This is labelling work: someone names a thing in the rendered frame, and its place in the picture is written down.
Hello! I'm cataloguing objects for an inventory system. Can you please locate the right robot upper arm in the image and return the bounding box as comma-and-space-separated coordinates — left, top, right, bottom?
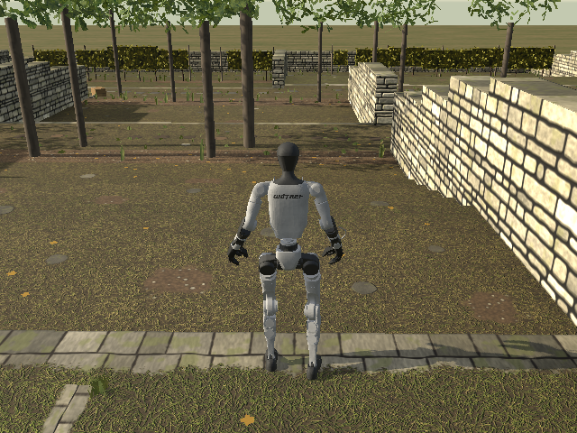
307, 181, 334, 230

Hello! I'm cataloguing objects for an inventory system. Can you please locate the robot right forearm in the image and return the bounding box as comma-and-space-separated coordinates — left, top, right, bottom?
325, 216, 342, 249

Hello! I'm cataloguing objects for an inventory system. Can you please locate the left robot hand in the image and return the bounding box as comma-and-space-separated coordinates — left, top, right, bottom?
227, 244, 248, 265

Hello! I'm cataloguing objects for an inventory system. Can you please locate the right robot hand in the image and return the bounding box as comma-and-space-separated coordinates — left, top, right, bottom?
322, 246, 343, 264

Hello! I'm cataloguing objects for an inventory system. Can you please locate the left robot thigh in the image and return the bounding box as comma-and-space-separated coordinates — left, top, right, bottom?
259, 253, 278, 316

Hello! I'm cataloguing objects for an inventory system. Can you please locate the robot left forearm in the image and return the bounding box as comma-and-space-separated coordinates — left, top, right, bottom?
231, 217, 251, 250

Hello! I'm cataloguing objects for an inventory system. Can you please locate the left robot upper arm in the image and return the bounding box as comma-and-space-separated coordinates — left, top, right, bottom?
243, 181, 270, 231

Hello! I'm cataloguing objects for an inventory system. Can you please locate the right robot foot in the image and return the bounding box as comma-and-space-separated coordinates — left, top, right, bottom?
307, 355, 322, 380

